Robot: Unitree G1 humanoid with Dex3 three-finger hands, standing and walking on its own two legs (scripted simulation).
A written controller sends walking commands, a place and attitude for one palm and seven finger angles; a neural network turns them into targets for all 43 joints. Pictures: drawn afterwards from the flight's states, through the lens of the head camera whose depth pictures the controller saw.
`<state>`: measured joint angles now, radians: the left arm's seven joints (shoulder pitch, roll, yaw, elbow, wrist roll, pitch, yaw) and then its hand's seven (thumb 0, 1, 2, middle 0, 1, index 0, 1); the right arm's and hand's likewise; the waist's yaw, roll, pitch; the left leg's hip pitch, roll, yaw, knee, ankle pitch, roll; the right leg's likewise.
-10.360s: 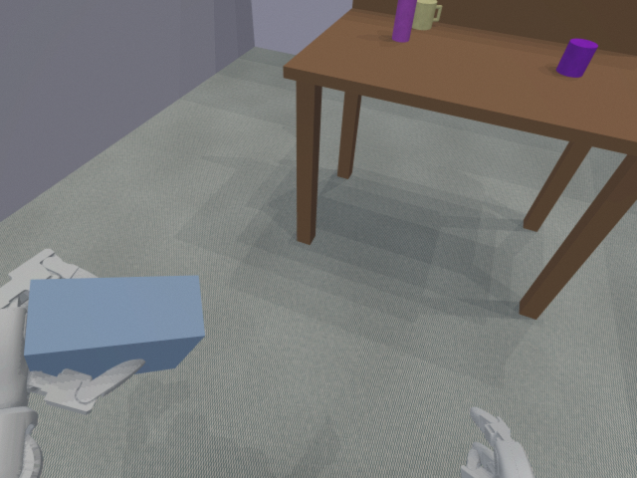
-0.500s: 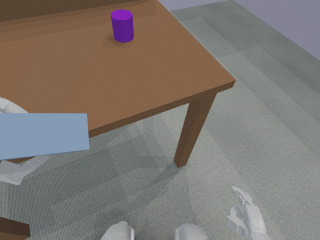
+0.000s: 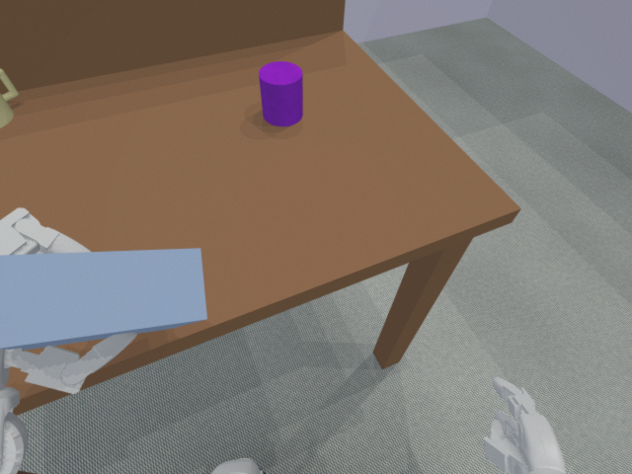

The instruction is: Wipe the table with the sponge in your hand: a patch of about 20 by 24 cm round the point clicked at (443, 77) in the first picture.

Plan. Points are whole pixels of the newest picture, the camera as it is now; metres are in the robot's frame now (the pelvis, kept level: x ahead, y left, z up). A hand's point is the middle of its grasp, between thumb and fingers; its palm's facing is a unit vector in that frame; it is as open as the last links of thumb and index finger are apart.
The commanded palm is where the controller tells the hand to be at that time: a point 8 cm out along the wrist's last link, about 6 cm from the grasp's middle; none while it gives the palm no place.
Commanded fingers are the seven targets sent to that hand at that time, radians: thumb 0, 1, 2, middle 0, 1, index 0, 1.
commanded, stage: come to a stop and stand still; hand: left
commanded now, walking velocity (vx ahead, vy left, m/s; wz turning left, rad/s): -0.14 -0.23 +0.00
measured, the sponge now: (135, 298) +0.24 +0.18 +0.16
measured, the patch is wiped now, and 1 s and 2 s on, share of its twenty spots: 0.00 0.00 0.00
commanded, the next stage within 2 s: look again from close up in 1.30 s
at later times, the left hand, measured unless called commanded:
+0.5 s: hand (43, 289) +0.24 +0.25 +0.18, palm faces +0.44 -0.83 -0.35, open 9.7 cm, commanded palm +0.17 +0.29 +0.19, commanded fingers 0.00 0.10 1.30 -1.20 -1.60 -1.20 -1.60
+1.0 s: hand out of the picture +0.22 +0.33 +0.14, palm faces +0.45 -0.82 -0.36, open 9.7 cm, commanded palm +0.16 +0.33 +0.19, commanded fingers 0.00 0.10 1.30 -1.20 -1.60 -1.20 -1.60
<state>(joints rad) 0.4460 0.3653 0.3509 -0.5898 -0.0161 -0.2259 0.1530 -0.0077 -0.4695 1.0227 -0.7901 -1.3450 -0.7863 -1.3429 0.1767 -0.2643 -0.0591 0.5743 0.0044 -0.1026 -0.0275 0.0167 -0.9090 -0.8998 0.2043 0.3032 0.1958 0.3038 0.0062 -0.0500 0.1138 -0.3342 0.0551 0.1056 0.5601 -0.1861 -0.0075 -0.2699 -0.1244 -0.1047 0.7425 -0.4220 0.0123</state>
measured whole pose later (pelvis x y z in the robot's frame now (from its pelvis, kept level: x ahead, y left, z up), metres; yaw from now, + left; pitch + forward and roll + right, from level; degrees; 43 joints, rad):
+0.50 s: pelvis +0.02 +0.00 +0.02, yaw +1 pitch -1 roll +0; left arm 0.40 0.34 0.32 -0.45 -0.03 -0.13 0.16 -0.01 -0.47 1.02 -0.79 -1.34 -0.79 -1.34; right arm 0.20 -0.19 0.03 0.63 0.00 -0.08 -0.05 0.02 -0.91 -0.90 0.21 0.30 0.20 0.30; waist 0.03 -0.02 0.03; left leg -0.23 0.02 0.04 0.51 -0.27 0.00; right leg -0.23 0.03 -0.09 0.49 -0.25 -0.06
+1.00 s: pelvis +0.01 +0.04 +0.01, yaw +4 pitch +2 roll -1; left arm 0.39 0.45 0.34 -0.37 -0.07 -0.24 0.15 -0.01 -0.47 1.03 -0.79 -1.34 -0.79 -1.34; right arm 0.28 -0.25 0.03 0.65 0.00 -0.19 0.03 0.02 -0.91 -0.90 0.21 0.30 0.20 0.30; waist 0.06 -0.08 0.06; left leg -0.32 -0.04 0.01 0.56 -0.27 0.05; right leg -0.30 -0.03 -0.11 0.53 -0.26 -0.01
